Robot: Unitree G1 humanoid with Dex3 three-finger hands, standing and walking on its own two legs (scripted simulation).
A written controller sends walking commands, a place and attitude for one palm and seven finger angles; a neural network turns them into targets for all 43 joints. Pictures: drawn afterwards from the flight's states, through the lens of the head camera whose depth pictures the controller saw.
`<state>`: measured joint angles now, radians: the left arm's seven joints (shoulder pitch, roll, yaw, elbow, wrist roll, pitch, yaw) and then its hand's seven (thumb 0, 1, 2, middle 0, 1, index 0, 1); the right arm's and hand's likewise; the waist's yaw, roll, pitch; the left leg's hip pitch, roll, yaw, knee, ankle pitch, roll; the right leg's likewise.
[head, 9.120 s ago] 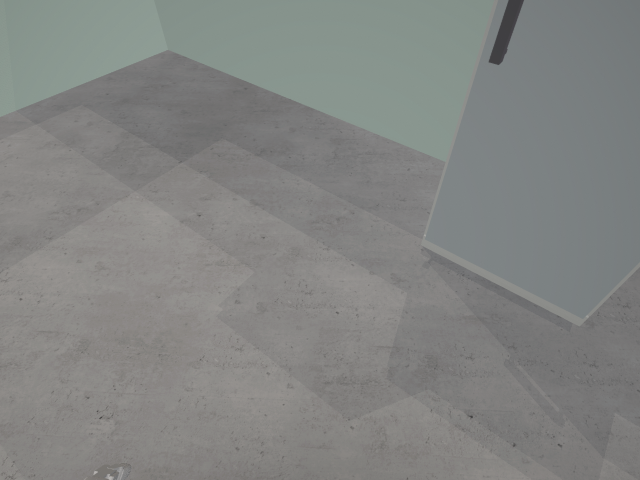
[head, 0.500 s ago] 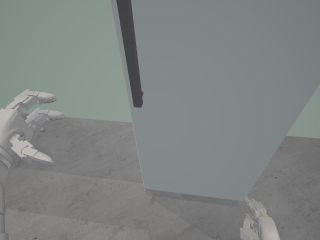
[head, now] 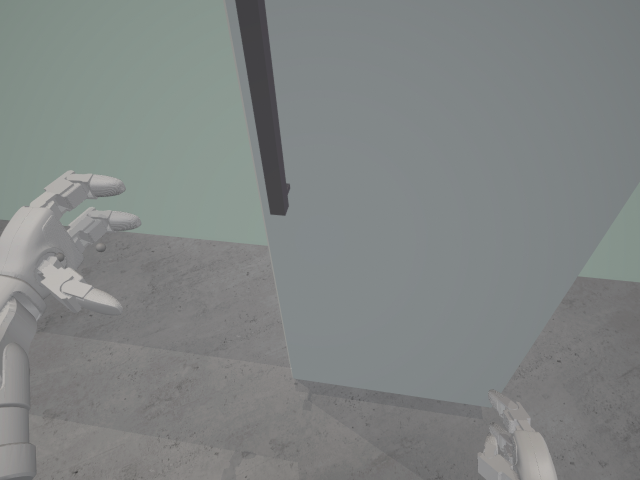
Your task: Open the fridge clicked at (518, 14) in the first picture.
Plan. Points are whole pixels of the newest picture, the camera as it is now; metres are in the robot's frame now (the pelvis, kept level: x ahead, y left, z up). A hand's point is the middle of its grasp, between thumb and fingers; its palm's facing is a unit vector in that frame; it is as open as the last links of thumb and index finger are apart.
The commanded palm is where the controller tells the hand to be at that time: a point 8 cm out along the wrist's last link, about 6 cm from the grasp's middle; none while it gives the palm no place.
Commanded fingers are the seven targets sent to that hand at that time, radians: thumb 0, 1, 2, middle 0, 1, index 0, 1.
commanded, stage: move the hooked fingers beside the handle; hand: left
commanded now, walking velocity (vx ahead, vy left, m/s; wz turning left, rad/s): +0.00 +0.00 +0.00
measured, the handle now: (268, 90) +0.54 +0.13 +0.26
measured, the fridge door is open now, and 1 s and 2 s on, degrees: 0 0 0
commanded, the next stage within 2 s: none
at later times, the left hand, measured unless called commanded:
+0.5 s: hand (160, 207) +0.36 +0.24 +0.19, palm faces -0.03 -1.00 -0.03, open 14.0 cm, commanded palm +0.34 +0.28 +0.19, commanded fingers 0.00 -0.50 0.30 -0.30 -1.20 -0.30 -1.20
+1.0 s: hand (202, 175) +0.43 +0.21 +0.19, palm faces -0.04 -1.00 -0.01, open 14.0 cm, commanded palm +0.41 +0.26 +0.19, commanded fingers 0.00 -0.50 0.30 -0.30 -1.20 -0.30 -1.20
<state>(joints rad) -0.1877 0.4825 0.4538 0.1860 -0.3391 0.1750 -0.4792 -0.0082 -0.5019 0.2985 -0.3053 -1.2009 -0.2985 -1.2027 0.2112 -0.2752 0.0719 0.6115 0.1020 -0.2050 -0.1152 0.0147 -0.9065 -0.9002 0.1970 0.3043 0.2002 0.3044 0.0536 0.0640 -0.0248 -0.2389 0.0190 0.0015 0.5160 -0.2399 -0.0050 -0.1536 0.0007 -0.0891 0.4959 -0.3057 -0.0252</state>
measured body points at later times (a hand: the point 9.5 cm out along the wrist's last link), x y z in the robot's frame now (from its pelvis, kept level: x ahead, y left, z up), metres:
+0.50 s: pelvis +0.00 +0.01 +0.00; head -0.01 -0.01 +0.45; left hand +0.36 +0.29 +0.19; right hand +0.16 -0.24 -0.08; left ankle +0.02 +0.12 -0.74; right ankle -0.02 -0.10 -0.74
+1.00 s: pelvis +0.01 +0.01 +0.00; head +0.02 +0.00 +0.45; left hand +0.43 +0.26 +0.19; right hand +0.12 -0.25 -0.10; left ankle +0.02 +0.12 -0.74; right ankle -0.02 -0.10 -0.74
